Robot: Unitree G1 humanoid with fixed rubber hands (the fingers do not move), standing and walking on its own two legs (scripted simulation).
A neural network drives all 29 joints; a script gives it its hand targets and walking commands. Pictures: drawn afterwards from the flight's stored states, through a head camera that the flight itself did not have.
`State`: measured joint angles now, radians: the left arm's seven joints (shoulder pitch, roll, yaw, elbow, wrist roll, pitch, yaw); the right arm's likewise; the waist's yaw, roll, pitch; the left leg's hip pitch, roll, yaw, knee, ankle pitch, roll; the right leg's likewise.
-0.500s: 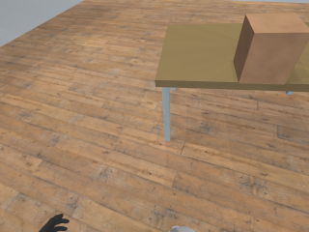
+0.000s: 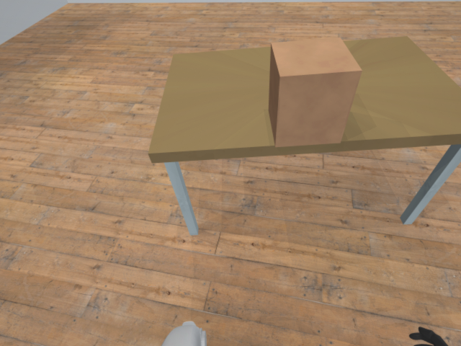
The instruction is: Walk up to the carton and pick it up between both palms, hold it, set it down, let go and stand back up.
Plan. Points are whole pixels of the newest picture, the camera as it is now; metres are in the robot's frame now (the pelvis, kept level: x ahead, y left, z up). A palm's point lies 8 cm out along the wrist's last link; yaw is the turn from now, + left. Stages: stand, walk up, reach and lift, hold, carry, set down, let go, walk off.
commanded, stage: walk up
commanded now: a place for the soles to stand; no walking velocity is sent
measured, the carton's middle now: (306, 94) +0.83 -0.20 -0.04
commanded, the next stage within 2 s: none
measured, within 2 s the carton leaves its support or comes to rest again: neither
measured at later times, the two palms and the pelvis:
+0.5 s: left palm (146, 277) +0.28 +0.20 -0.09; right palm out of the picture +0.14 -0.40 -0.10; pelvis +0.13 -0.07 -0.03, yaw -8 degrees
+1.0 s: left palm (173, 244) +0.36 +0.16 -0.10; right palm out of the picture +0.24 -0.45 -0.10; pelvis +0.23 -0.12 -0.03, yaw -7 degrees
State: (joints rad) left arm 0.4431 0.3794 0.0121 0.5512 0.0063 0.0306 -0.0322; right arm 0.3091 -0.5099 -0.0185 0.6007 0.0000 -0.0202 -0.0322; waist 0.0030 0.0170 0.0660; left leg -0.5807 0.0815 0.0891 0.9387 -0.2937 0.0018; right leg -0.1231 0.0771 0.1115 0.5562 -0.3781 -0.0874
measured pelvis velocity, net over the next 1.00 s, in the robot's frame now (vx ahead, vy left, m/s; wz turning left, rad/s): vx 0.23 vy -0.12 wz -0.13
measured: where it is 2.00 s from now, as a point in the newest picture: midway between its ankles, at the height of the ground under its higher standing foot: (299, 339)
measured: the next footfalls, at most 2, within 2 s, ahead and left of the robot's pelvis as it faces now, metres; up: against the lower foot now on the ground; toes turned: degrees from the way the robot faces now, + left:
left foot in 0.16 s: +0.18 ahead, +0.13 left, +0.00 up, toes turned +4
right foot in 0.52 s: +0.26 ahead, -0.23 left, +0.00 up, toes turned -5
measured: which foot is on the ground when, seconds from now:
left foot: up 0.00-0.14, down 0.16-0.52, up 0.54-0.94, down 0.96-1.00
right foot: down 0.00-0.16, up 0.18-0.50, down 0.52-0.96, up 0.98-1.00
